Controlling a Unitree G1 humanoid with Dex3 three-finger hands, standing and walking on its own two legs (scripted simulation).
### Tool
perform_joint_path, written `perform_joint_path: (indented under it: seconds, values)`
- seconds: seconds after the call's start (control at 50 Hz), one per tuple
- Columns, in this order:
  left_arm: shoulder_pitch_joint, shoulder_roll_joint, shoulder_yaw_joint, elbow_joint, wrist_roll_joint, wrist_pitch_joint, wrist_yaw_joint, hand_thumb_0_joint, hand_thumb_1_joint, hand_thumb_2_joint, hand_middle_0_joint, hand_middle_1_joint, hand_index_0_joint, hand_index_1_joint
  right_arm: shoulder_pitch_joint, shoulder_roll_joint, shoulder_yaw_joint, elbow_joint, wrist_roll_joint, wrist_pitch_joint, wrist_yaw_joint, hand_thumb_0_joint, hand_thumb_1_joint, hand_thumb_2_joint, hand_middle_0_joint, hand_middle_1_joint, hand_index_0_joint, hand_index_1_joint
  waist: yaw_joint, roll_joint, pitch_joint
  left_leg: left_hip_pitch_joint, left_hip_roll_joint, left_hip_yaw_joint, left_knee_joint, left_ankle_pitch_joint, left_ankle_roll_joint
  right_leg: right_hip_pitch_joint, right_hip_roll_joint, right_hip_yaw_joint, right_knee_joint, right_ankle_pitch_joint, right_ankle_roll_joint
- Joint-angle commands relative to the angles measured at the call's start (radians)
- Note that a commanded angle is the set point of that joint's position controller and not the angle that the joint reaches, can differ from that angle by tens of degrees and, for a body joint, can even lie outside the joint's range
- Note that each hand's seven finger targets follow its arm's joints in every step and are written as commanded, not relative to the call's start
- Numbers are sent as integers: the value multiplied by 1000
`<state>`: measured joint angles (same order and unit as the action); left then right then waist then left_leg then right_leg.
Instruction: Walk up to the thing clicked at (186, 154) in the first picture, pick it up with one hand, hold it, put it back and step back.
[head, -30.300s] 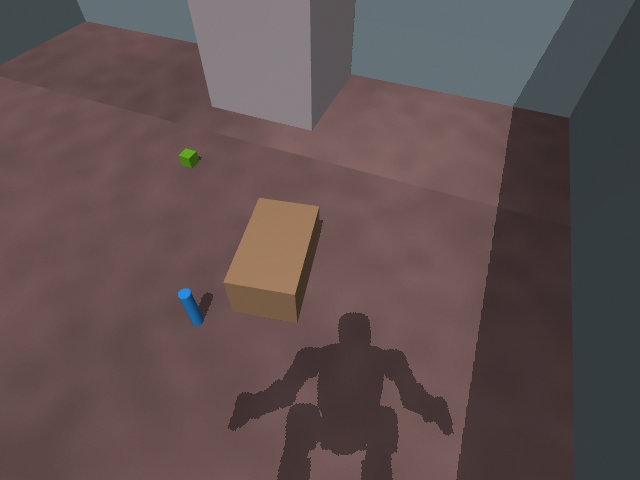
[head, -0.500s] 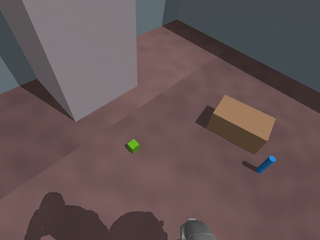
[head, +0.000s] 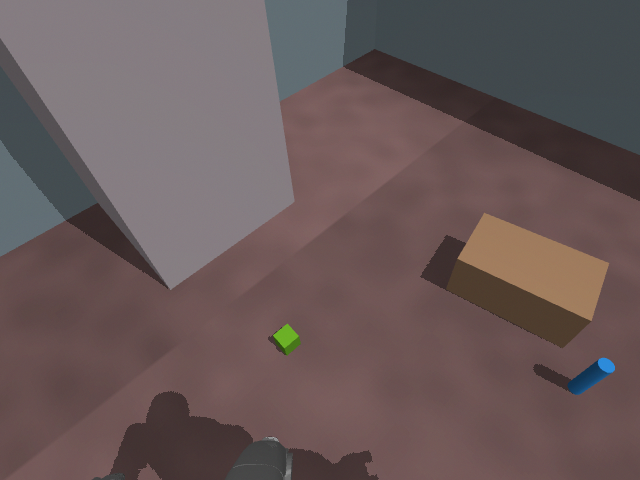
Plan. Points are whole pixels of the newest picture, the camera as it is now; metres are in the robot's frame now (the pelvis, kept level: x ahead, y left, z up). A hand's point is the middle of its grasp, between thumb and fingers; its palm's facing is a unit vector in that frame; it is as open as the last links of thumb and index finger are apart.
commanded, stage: walk up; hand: left
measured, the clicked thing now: (287, 339) +0.60 +0.19 -0.74
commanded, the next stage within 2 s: stand in 2.00 s
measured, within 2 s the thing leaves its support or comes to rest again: neither
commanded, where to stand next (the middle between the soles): +0.17 +0.01 m, yaw +0 degrees
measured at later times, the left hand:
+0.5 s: hand (124, 466) +0.15 +0.32 -0.17, palm faces -0.04 -0.94 -0.34, open 7.4 cm
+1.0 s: hand (169, 409) +0.23 +0.26 -0.15, palm faces -0.03 -0.95 -0.31, open 7.4 cm
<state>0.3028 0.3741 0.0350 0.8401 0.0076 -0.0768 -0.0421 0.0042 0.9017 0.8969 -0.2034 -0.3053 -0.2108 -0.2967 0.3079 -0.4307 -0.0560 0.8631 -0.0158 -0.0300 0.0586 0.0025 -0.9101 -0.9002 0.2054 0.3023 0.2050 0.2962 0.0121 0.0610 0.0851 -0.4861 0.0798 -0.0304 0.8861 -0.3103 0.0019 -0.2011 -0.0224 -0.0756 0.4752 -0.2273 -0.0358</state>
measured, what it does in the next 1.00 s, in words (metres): walks ahead: left foot, then right foot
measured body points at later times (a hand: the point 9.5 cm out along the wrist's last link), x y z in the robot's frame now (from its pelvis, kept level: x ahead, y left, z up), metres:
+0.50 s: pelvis +0.10 +0.05 -0.01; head +0.13 +0.07 +0.44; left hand +0.15 +0.36 -0.14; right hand +0.18 -0.27 -0.11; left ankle +0.14 +0.15 -0.74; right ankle +0.15 -0.12 -0.71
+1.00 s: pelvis +0.11 +0.02 +0.00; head +0.12 +0.02 +0.45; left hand +0.23 +0.31 -0.12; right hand +0.17 -0.29 -0.13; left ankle +0.14 +0.15 -0.74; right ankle +0.14 -0.10 -0.74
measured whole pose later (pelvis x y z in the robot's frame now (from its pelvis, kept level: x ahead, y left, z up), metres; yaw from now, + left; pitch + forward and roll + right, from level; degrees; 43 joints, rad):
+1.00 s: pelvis +0.11 +0.02 +0.00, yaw +0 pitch -2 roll +0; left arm 0.07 0.34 0.00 1.07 0.00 -0.01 -0.02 0.01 0.90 0.90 -0.20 -0.30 -0.21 -0.30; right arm 0.15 -0.37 0.01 1.11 -0.01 -0.03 0.02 0.00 -0.91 -0.90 0.21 0.30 0.21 0.30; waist -0.01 -0.01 0.05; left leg -0.20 0.03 0.05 0.43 -0.19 -0.01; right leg -0.20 -0.03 -0.03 0.45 -0.21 0.01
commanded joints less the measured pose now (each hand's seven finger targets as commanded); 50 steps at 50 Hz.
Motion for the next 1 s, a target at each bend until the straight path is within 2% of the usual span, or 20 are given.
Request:
perform_joint_path:
  seconds: [0.0,0.06,0.12,0.14,0.16,0.18,0.2,0.28,0.36,0.46,0.5,0.54,0.56,0.58,0.6,0.62,0.66,0.7,0.8,0.98]
  values:
    - [12,287,98,-82,10,-21,9,0,900,900,-200,-300,-200,-300,4,-159,-55,-56,-4,-33,2,0,-900,-900,200,300,200,300,29,-224,7,34,12,51,-182,81,-21,-63,-213,172,-235,-168,-185]
    - [2,292,85,-79,6,-6,11,0,900,900,-200,-300,-200,-300,-11,-143,-54,-43,-6,-44,-12,0,-900,-900,200,300,200,300,19,-204,-8,148,-19,84,-244,119,-12,-113,-227,154,-148,-49,-176]
    - [-36,242,57,-86,-2,13,19,0,900,900,-200,-300,-200,-300,85,-153,-58,-3,-6,-59,-36,0,-900,-900,200,300,200,300,-55,-101,-84,354,-59,92,-377,162,22,-153,-178,89,94,110,-113]
    - [5,195,37,-85,-6,15,18,0,900,900,-200,-300,-200,-300,129,-207,-74,5,-11,-65,-44,0,-900,-900,200,300,200,300,-69,54,-125,436,24,-35,-458,65,51,-210,-113,37,264,39,-72]
    - [43,129,18,-87,-11,19,19,0,900,900,-200,-300,-200,-300,136,-282,-87,-14,-17,-69,-51,0,-900,-900,200,300,200,300,-59,248,-132,485,238,-386,-564,66,117,-344,19,1,468,-253,-4]
    - [105,212,42,-46,-10,37,35,0,900,900,-200,-300,-200,-300,96,-329,-94,-39,-1,-65,-50,0,-900,-900,200,300,200,300,-37,150,-118,437,334,-525,-608,-37,222,-374,20,71,551,-358,-8]
    - [82,262,53,-26,-3,43,42,0,900,900,-200,-300,-200,-300,79,-318,-99,-34,10,-58,-49,0,-900,-900,200,300,200,300,-43,129,-70,393,342,-544,-606,-69,269,-380,-19,106,615,-356,-14]
    - [72,235,52,7,-10,51,33,0,900,900,-200,-300,-200,-300,32,-230,-61,-50,14,-66,-62,0,-900,-900,200,300,200,300,-15,92,-58,333,184,-186,-552,330,159,-302,-44,165,544,-200,-8]
    - [64,204,42,28,-7,60,36,0,900,900,-200,-300,-200,-300,-24,-202,-47,-69,11,-57,-72,0,-900,-900,200,300,200,300,-9,94,-104,340,176,-86,-500,442,198,-254,-45,117,423,-149,25]
    - [1,189,40,54,-9,60,43,0,900,900,-200,-300,-200,-300,-71,-206,-33,-64,8,-35,-73,0,-900,-900,200,300,200,300,-15,115,-98,214,158,-53,-443,488,180,-115,-22,55,276,-89,28]
    - [16,184,42,83,-9,59,47,0,900,900,-200,-300,-200,-300,-104,-210,-33,-62,11,-23,-70,0,-900,-900,200,300,200,300,0,107,-115,167,176,-71,-408,397,188,-36,-10,40,213,-70,24]
    - [32,187,42,108,0,50,50,0,900,900,-200,-300,-200,-300,-161,-179,-17,-61,21,-8,-66,0,-900,-900,200,300,200,300,36,47,-119,105,141,-56,-346,186,136,61,-8,53,46,5,3]
    - [12,216,48,105,9,40,53,0,900,900,-200,-300,-200,-300,-151,-141,-3,-55,25,-3,-64,0,-900,-900,200,300,200,300,33,-44,-117,61,109,-38,-300,94,90,93,-70,150,-33,22,-17]
    - [-43,269,55,88,22,27,55,0,900,900,-200,-300,-200,-300,-111,-97,10,-47,31,-1,-62,0,-900,-900,200,300,200,300,-10,-216,-95,47,20,15,-197,-11,39,33,-222,390,-135,4,-67]
    - [-137,310,55,71,11,29,52,0,900,900,-200,-300,-200,-300,-114,-110,7,-24,29,7,-68,0,-900,-900,200,300,200,300,-23,-245,-51,119,-55,48,-168,-174,21,-120,-315,471,-185,-83,-156]
    - [-215,311,50,60,11,34,48,0,900,900,-200,-300,-200,-300,-81,-143,-6,22,26,5,-70,0,-900,-900,200,300,200,300,-44,-248,-48,249,-34,31,-174,-158,20,-217,-308,439,-141,-78,-176]
    - [-215,234,26,69,2,39,45,0,900,900,-200,-300,-200,-300,-95,-163,-7,59,28,-7,-63,0,-900,-900,200,300,200,300,-52,-187,-47,325,-3,11,-357,-2,29,-231,-184,249,-94,-63,-63]
    - [-212,212,20,93,0,38,44,0,900,900,-200,-300,-200,-300,-144,-158,-3,73,26,-13,-58,0,-900,-900,200,300,200,300,-30,-202,-98,312,28,-32,-409,99,46,-130,-121,189,-66,-6,-11]
    - [-248,204,18,131,-3,46,38,0,900,900,-200,-300,-200,-300,-181,-155,14,133,14,-16,-53,0,-900,-900,200,300,200,300,-13,-151,-74,284,26,-26,-490,17,29,-86,-128,212,-143,-188,-10]
    - [-273,193,13,205,-11,48,37,0,900,900,-200,-300,-200,-300,-223,-146,30,208,10,-29,-60,0,-900,-900,200,300,200,300,0,-54,-118,302,54,-29,-570,196,21,64,-115,156,-147,101,2]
